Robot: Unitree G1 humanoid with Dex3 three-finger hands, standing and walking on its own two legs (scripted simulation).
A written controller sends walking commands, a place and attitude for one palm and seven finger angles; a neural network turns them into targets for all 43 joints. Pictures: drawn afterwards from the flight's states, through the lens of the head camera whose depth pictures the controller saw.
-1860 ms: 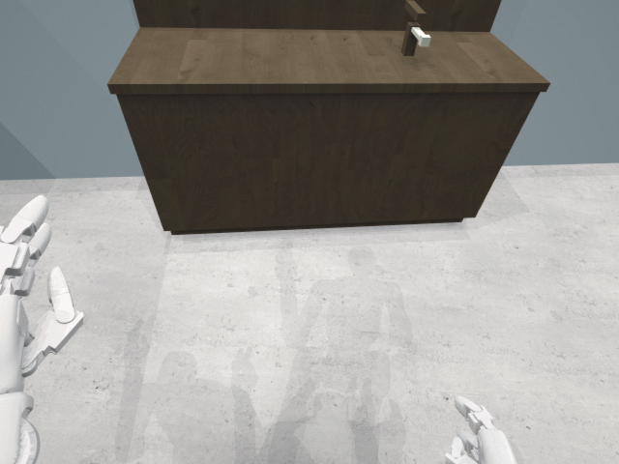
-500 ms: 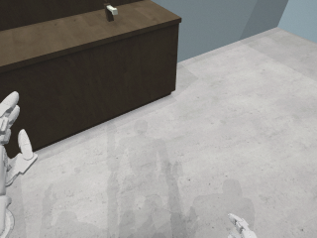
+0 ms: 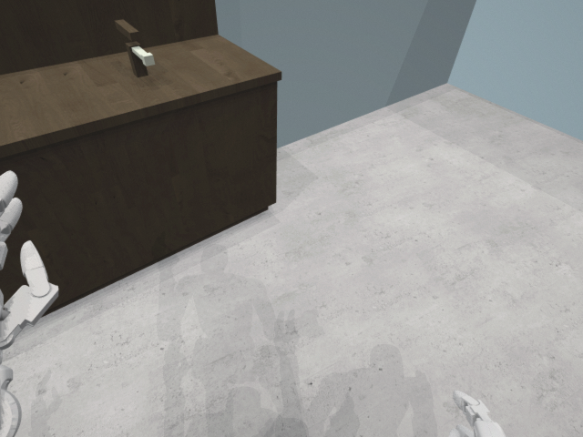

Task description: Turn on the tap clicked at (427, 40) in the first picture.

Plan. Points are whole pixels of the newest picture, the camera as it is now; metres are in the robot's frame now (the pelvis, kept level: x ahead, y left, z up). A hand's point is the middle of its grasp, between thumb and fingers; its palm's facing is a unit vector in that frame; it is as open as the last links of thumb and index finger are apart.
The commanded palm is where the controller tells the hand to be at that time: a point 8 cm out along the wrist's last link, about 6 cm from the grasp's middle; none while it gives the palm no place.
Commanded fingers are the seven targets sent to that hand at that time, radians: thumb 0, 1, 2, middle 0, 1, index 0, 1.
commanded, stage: walk to a spot facing it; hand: left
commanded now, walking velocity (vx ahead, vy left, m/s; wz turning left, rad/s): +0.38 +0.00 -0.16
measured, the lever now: (148, 59) +1.08 +0.51 +0.06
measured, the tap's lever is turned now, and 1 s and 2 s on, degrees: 0 0 0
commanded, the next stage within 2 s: turn to face it in 1.30 s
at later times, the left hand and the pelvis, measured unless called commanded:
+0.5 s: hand (210, 186) +0.38 +0.14 +0.17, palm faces +0.34 -0.81 -0.47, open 7.5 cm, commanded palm +0.32 +0.20 +0.19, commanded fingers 0.00 0.90 0.90 -0.20 -0.30 -0.20 -0.30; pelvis +0.14 -0.07 +0.00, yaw -3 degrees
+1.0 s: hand (219, 114) +0.54 +0.16 +0.19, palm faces +0.39 -0.86 -0.34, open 7.5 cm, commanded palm +0.48 +0.21 +0.19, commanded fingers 0.00 0.90 0.90 -0.20 -0.30 -0.20 -0.30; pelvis +0.31 -0.07 +0.01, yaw -2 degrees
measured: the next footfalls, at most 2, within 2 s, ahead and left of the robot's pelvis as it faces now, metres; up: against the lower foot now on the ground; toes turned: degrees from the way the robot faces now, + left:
right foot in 0.36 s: +0.21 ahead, -0.17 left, +0.00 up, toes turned -15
left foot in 0.82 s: +0.40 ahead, +0.05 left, +0.00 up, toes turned +10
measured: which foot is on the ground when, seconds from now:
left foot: down 0.00-0.38, up 0.40-0.80, down 0.82-1.00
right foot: down 0.00-0.00, up 0.02-0.34, down 0.36-0.82, up 0.84-1.00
